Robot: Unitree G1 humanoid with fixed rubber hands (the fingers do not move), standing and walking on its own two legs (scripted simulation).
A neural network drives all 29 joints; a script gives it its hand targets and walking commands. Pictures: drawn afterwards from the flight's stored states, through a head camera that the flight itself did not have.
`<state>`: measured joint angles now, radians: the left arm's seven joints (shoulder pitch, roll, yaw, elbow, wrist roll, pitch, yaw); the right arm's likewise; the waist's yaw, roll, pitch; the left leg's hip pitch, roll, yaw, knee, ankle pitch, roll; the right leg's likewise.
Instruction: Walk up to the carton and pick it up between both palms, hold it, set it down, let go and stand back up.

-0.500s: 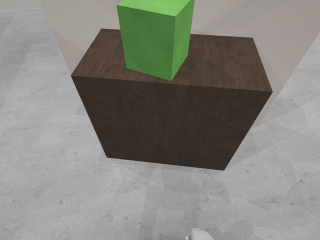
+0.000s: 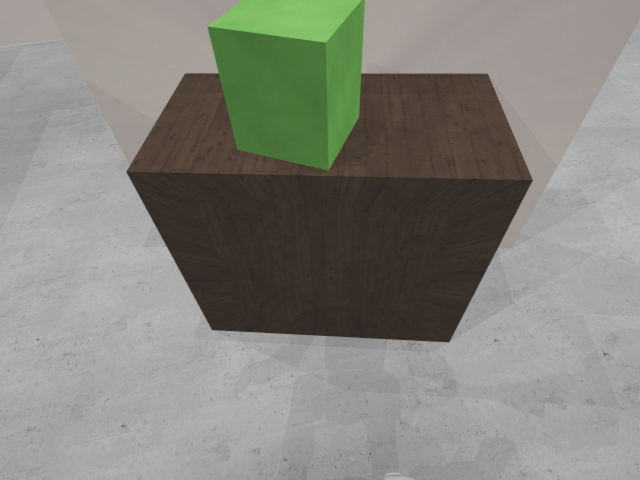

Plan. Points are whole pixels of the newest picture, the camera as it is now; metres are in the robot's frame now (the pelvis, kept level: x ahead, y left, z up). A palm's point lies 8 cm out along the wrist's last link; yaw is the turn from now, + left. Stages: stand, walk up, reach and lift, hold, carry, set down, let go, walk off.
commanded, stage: walk up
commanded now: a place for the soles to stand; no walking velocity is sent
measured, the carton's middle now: (295, 79) +0.81 +0.07 +0.09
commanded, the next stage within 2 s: none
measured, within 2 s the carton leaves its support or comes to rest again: neither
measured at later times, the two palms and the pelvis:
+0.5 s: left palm out of the picture +0.09 +0.32 -0.09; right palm out of the picture +0.10 -0.31 -0.10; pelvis +0.01 +0.00 +0.00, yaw -1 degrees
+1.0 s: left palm out of the picture +0.12 +0.41 -0.10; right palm (508, 467) +0.18 -0.22 -0.10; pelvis +0.08 +0.09 -0.01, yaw +0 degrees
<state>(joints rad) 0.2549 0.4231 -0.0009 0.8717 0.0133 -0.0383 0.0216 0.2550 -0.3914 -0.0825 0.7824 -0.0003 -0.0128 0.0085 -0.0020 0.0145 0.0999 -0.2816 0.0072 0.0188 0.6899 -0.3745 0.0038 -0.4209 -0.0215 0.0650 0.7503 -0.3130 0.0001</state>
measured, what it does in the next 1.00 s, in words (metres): steps to the left: left foot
